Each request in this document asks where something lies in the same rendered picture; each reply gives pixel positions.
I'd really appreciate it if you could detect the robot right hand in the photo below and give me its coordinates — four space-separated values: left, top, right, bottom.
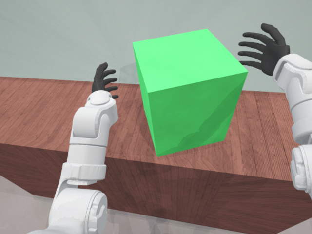
238 23 290 76

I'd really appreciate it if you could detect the left robot upper arm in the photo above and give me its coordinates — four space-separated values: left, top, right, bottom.
27 188 107 234

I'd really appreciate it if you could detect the right robot upper arm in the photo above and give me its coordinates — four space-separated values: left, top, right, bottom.
290 144 312 199

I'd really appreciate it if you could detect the right robot forearm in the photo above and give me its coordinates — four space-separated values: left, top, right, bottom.
272 54 312 145

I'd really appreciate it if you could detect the robot left hand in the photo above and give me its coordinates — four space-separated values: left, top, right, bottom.
92 62 118 99

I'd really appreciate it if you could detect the left robot forearm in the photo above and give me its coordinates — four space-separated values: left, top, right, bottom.
49 90 118 220

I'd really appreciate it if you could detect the carton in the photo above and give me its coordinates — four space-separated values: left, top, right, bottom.
133 29 248 157

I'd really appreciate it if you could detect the pedestal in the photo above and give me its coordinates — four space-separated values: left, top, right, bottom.
0 77 312 234

